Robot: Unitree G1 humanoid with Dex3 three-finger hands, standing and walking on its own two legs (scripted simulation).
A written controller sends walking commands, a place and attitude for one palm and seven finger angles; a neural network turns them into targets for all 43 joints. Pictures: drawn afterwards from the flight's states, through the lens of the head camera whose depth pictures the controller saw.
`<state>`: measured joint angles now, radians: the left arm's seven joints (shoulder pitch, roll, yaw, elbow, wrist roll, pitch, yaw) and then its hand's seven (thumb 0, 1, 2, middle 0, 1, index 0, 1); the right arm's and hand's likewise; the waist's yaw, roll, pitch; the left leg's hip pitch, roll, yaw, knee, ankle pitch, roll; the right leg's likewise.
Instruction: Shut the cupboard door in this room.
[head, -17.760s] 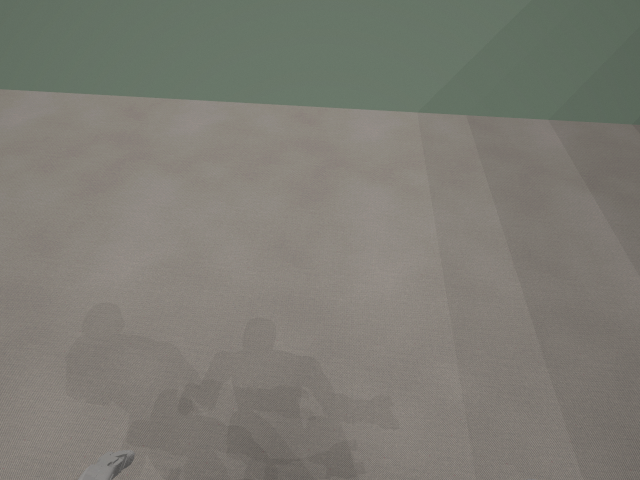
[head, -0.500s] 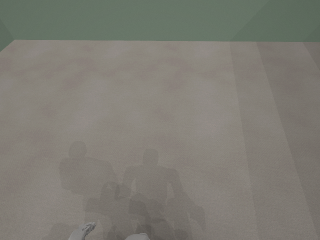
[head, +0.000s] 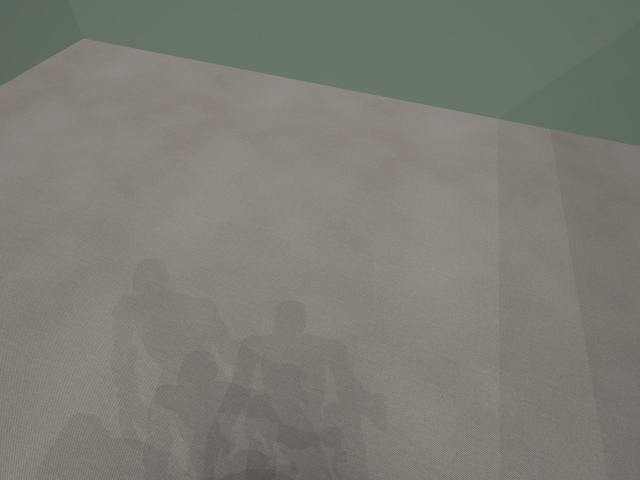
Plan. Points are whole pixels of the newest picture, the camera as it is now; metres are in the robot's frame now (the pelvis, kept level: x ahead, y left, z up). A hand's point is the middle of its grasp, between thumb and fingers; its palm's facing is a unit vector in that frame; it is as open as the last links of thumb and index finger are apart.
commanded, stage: turn or walk to find it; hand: left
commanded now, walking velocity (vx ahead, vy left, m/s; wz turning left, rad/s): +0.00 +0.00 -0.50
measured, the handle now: out of the picture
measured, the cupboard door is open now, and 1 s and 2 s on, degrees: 87 87 87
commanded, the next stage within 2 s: none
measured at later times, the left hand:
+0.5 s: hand out of the picture +0.05 +0.17 -0.15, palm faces -0.17 -0.95 -0.27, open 7.4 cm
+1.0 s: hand out of the picture +0.12 +0.19 -0.16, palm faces -0.45 -0.86 -0.23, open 7.4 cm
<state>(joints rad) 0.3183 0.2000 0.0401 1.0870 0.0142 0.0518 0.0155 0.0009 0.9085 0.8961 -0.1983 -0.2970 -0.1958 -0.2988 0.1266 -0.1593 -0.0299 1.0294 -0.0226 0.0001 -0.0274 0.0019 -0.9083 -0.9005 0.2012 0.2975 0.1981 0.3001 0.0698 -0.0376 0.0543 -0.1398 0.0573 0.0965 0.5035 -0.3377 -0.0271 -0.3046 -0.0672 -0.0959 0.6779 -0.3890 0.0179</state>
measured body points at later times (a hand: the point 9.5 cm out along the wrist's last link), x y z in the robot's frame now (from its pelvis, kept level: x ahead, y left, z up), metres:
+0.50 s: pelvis -0.04 -0.02 +0.00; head -0.01 -0.05 +0.45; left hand +0.06 +0.22 -0.13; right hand -0.02 -0.30 -0.15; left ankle -0.03 +0.14 -0.66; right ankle -0.01 -0.12 -0.73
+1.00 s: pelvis -0.05 +0.04 +0.01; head +0.00 +0.04 +0.45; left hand +0.15 +0.24 -0.14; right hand -0.13 -0.19 -0.13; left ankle -0.02 +0.13 -0.73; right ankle -0.15 -0.08 -0.65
